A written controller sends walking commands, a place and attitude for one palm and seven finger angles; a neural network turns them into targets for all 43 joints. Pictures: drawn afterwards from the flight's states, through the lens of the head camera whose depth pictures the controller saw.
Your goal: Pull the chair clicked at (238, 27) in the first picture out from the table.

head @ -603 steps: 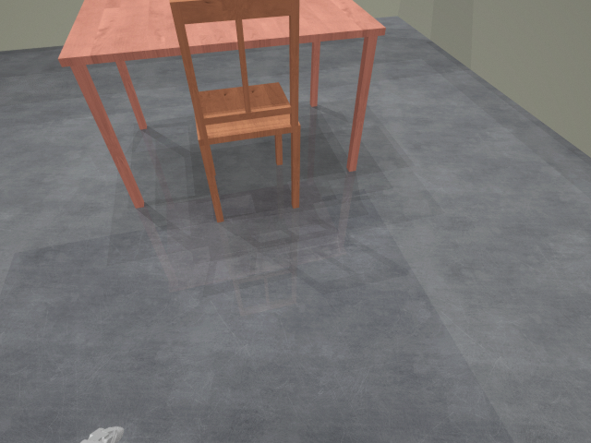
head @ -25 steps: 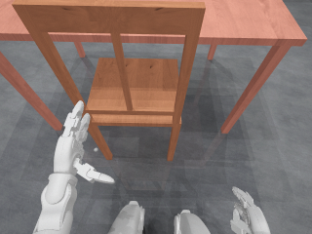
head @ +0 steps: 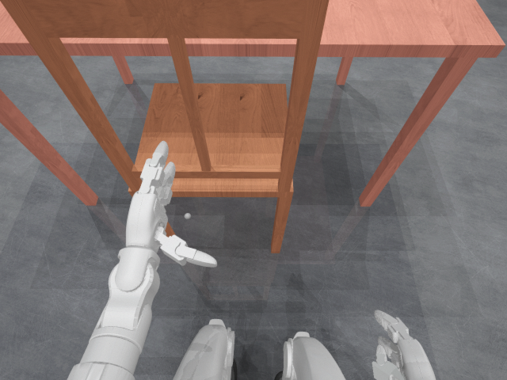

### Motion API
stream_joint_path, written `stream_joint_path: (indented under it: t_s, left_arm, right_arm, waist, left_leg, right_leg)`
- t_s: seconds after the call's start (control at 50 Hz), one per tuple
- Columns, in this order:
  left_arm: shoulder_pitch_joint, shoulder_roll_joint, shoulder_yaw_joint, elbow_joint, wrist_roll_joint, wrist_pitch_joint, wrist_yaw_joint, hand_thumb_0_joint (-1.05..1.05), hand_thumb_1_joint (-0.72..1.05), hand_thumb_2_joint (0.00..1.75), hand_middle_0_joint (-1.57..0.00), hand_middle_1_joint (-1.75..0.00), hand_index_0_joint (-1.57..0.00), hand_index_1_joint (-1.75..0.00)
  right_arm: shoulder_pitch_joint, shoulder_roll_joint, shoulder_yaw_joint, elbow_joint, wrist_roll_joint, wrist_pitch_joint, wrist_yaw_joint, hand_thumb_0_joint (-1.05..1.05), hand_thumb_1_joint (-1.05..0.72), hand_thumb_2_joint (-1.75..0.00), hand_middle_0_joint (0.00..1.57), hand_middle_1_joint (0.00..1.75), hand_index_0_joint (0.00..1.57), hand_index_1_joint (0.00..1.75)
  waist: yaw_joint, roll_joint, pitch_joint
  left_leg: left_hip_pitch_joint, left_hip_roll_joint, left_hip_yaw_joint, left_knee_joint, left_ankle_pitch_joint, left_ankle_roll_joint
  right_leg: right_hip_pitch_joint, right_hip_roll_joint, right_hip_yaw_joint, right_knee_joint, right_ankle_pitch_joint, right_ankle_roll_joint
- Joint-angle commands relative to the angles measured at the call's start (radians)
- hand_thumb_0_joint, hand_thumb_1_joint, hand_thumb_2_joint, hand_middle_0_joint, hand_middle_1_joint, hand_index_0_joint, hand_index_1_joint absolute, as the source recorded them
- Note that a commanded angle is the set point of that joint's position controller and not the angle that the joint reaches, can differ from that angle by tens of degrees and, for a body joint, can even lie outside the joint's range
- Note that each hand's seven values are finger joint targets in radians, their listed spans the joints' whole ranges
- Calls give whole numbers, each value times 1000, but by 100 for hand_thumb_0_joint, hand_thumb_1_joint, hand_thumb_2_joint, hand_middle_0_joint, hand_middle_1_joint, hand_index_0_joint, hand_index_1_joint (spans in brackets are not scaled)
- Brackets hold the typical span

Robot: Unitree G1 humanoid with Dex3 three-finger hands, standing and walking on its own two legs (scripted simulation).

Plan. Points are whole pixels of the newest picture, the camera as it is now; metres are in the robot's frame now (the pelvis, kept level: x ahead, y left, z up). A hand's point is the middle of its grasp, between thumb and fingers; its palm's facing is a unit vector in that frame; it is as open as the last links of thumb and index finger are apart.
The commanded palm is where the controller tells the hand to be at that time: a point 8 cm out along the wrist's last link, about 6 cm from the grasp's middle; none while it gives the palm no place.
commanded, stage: aim the fingers beside a spindle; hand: left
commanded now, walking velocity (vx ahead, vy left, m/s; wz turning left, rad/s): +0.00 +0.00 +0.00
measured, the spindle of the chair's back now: (194, 117) +0.53 +0.13 +0.05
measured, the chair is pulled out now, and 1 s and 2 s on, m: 0.00 0.00 0.00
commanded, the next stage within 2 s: none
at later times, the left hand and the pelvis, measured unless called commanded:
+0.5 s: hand (198, 200) +0.38 +0.11 +0.03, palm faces +0.06 -1.00 -0.05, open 16.9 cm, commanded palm +0.35 +0.16 +0.02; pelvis +0.00 -0.01 -0.01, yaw -1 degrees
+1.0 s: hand (195, 206) +0.38 +0.12 +0.01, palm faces +0.02 -1.00 -0.04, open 17.0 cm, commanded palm +0.35 +0.16 +0.02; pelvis +0.00 +0.00 -0.01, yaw -1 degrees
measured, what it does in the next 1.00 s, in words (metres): stands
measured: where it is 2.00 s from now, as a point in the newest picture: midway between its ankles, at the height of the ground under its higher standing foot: outside the picture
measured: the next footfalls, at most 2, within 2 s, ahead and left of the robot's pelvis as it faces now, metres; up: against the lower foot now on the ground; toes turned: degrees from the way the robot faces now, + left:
none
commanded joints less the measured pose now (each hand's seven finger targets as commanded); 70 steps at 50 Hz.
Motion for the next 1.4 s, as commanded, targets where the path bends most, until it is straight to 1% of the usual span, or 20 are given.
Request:
stream_joint_path:
  t_s: [0.0, 0.02, 0.12, 0.16, 0.22, 0.28, 0.34, 0.38, 0.52, 0.58, 0.64, 0.72, 0.76, 0.88, 0.96, 1.06, 1.14, 1.2, 1.34, 1.38]
  left_arm:
    - [-280, 121, 94, -139, 3, -77, 24, 0, -50, 30, -6, -8, -6, -8]
    - [-310, 160, 131, -160, 3, -92, 35, 0, -50, 30, -6, -8, -6, -8]
    - [-315, 99, 82, -173, 8, -138, 53, 0, -50, 30, -6, -8, -6, -8]
    - [-326, 30, 9, -89, 18, -129, 47, 0, -50, 30, -6, -8, -6, -8]
    - [-390, 25, 5, 30, 21, -116, 39, 0, -50, 30, -6, -8, -6, -8]
    - [-385, 98, 84, 25, 22, -126, 52, 0, -50, 30, -6, -8, -6, -8]
    - [-405, 143, 138, -66, 23, -157, 79, 0, -50, 30, -6, -8, -6, -8]
    - [-378, 173, 172, -100, 22, -177, 93, 0, -50, 30, -6, -8, -6, -8]
    - [-357, 35, 25, 29, 19, -158, 42, 0, -50, 30, -6, -8, -6, -8]
    - [-345, 18, 7, 47, 3, -145, 14, 0, -50, 30, -6, -8, -6, -8]
    - [-405, 86, 66, 13, 0, -165, 24, 0, -50, 30, -6, -8, -6, -8]
    - [-442, 174, 148, -103, 20, -222, 74, 0, -50, 30, -6, -8, -6, -8]
    - [-416, 134, 117, -99, 31, -230, 87, 0, -50, 30, -6, -8, -6, -8]
    - [-335, 60, 54, 101, 23, -155, 40, 0, -50, 30, -6, -8, -6, -8]
    - [-352, 46, 36, 10, -5, -150, 4, 0, -50, 30, -6, -8, -6, -8]
    - [-416, 94, 68, -137, 5, -207, 51, 0, -50, 30, -6, -8, -6, -8]
    - [-324, 84, 68, -37, 40, -197, 81, 0, -50, 30, -6, -8, -6, -8]
    - [-329, 50, 39, 66, 48, -157, 77, 0, -50, 30, -6, -8, -6, -8]
    - [-424, 90, 75, -85, 19, -185, 73, 0, -50, 30, -6, -8, -6, -8]
    - [-465, 74, 45, -157, 22, -210, 82, 0, -50, 30, -6, -8, -6, -8]
  right_arm:
    - [29, -127, -59, -104, 2, -29, -17, 0, -90, -90, 20, 30, 20, 30]
    - [29, -129, -58, -107, 0, -27, -18, 0, -90, -90, 20, 30, 20, 30]
    - [45, -122, -64, -103, -8, -21, 1, 0, -90, -90, 20, 30, 20, 30]
    - [53, -120, -66, -87, -5, -15, 6, 0, -90, -90, 20, 30, 20, 30]
    - [72, -127, -69, -69, -1, -10, 1, 0, -90, -90, 20, 30, 20, 30]
    - [68, -129, -69, -83, -1, 1, -1, 0, -90, -90, 20, 30, 20, 30]
    - [67, -121, -68, -93, -10, 6, 5, 0, -90, -90, 20, 30, 20, 30]
    - [68, -118, -67, -97, -13, 12, 10, 0, -90, -90, 20, 30, 20, 30]
    - [74, -117, -65, -87, 2, 16, 8, 0, -90, -90, 20, 30, 20, 30]
    - [74, -122, -70, -84, 9, 16, 5, 0, -90, -90, 20, 30, 20, 30]
    - [67, -124, -68, -80, 7, 13, -2, 0, -90, -90, 20, 30, 20, 30]
    - [61, -123, -69, -87, -7, 12, 2, 0, -90, -90, 20, 30, 20, 30]
    - [51, -114, -66, -91, -12, 14, 10, 0, -90, -90, 20, 30, 20, 30]
    - [57, -123, -64, -85, 1, 28, 8, 0, -90, -90, 20, 30, 20, 30]
    - [59, -126, -69, -102, 9, 27, 4, 0, -90, -90, 20, 30, 20, 30]
    - [56, -127, -75, -90, -5, 18, 6, 0, -90, -90, 20, 30, 20, 30]
    - [45, -123, -69, -86, -9, 27, 13, 0, -90, -90, 20, 30, 20, 30]
    - [45, -125, -65, -85, -4, 39, 14, 0, -90, -90, 20, 30, 20, 30]
    - [48, -127, -70, -104, -6, 32, 6, 0, -90, -90, 20, 30, 20, 30]
    - [52, -125, -73, -99, -9, 26, 10, 0, -90, -90, 20, 30, 20, 30]
  waist:
    - [-26, -65, -379]
    - [-15, -28, -401]
    - [-15, 12, -481]
    - [-53, -37, -411]
    - [-81, -113, -325]
    - [-36, -86, -397]
    - [-7, 8, -505]
    - [4, -18, -538]
    - [-64, -112, -364]
    - [-58, -113, -366]
    - [-45, -71, -376]
    - [-15, -2, -485]
    - [-18, 13, -490]
    - [-50, -100, -351]
    - [-33, -53, -445]
    - [-33, -1, -491]
    - [-28, -39, -393]
    - [-49, -76, -314]
    - [-25, 5, -508]
    - [-34, 27, -537]
  left_leg:
    - [232, -13, -48, -120, 214, -4]
    - [238, -14, -48, -121, 231, -5]
    - [311, -11, -47, -115, 324, -11]
    - [282, -6, -47, -109, 288, -8]
    - [185, -9, -49, -100, 197, 0]
    - [179, -14, -35, -102, 201, -4]
    - [251, -18, -29, -105, 272, -8]
    - [252, -16, -27, -103, 309, -9]
    - [163, -13, -28, -99, 200, 1]
    - [162, -14, -27, -97, 181, -1]
    - [169, -15, -29, -95, 186, -2]
    - [237, -17, -31, -93, 254, -4]
    - [269, -17, -30, -100, 276, -5]
    - [157, -15, -31, -101, 183, -2]
    - [227, -14, -32, -101, 244, -4]
    - [337, -7, -53, -105, 307, -9]
    - [270, -9, -50, -119, 253, -9]
    - [210, -11, -49, -123, 164, -5]
    - [311, -11, -50, -109, 258, -11]
    - [372, -5, -64, -112, 299, -16]
  right_leg:
    - [178, -8, 130, -209, 295, 49]
    - [186, -5, 128, -197, 312, 45]
    - [192, 3, 107, -163, 425, 42]
    - [150, 1, 106, -178, 400, 49]
    - [128, -4, 131, -205, 304, 53]
    - [176, -13, 157, -206, 300, 52]
    - [210, -7, 147, -176, 391, 48]
    - [259, -7, 151, -164, 461, 52]
    - [208, -12, 179, -222, 351, 64]
    - [200, -21, 184, -236, 315, 64]
    - [186, -20, 187, -226, 301, 58]
    - [208, -7, 164, -177, 377, 51]
    - [195, -3, 143, -166, 400, 49]
    - [173, -8, 161, -212, 305, 56]
    - [194, -9, 146, -192, 377, 51]
    - [137, 8, 104, -159, 397, 43]
    - [118, 9, 100, -166, 341, 42]
    - [85, 6, 107, -195, 245, 45]
    - [138, 8, 109, -163, 341, 41]
    - [119, 12, 92, -150, 361, 39]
